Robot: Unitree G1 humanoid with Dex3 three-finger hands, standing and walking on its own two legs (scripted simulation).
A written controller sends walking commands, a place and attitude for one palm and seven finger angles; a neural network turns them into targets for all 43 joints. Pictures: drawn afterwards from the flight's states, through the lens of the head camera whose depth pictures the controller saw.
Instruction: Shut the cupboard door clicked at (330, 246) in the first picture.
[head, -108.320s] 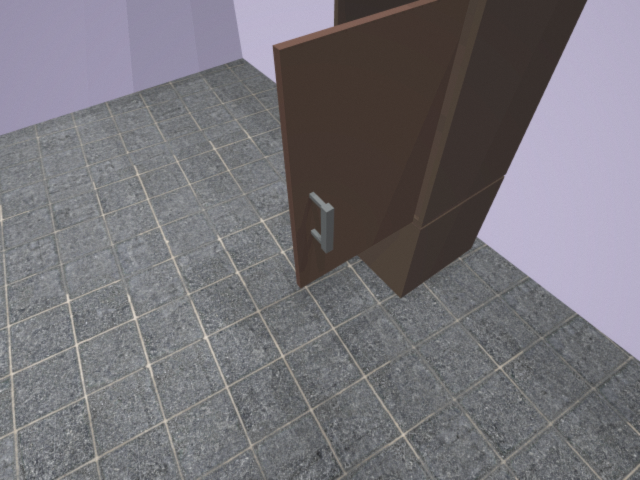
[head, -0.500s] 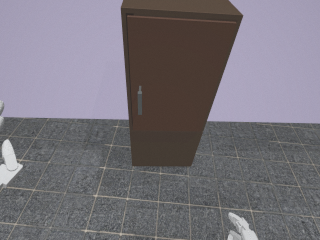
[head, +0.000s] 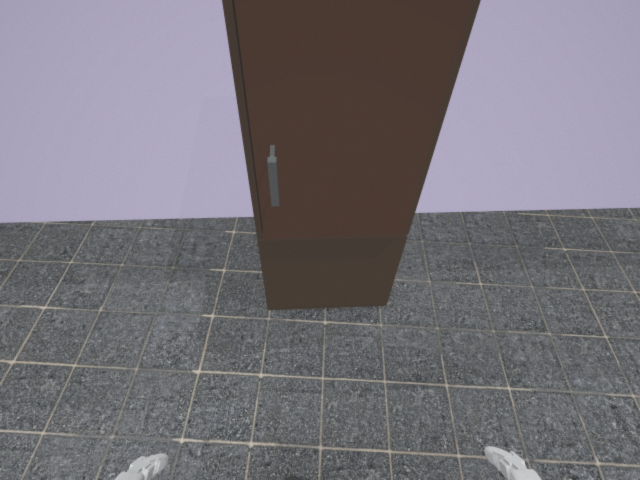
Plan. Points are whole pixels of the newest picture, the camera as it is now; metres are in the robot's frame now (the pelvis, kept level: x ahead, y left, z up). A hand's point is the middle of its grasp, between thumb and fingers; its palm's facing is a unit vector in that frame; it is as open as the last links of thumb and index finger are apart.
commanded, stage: let the arm hang, fingers relaxed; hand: left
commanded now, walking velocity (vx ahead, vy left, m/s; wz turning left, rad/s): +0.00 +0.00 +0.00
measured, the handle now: (274, 176) +0.72 +0.11 -0.09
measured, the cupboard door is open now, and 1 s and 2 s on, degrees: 0 0 0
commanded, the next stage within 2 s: look to check the result in 0.86 s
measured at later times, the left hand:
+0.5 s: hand out of the picture -0.01 +0.15 -0.16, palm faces +0.03 -0.97 -0.23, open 7.4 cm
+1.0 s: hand out of the picture -0.01 +0.11 -0.16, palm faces +0.06 -0.98 -0.17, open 7.3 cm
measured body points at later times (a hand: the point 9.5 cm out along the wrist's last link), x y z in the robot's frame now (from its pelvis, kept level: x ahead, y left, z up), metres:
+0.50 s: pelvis +0.01 -0.04 +0.02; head +0.01 -0.05 +0.47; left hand -0.01 +0.20 -0.14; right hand +0.02 -0.26 -0.15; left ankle +0.07 +0.06 -0.73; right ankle -0.03 -0.14 -0.73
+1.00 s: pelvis +0.02 -0.05 +0.02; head +0.03 -0.05 +0.47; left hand -0.01 +0.16 -0.15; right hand +0.00 -0.27 -0.15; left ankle +0.07 +0.06 -0.73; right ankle -0.03 -0.14 -0.73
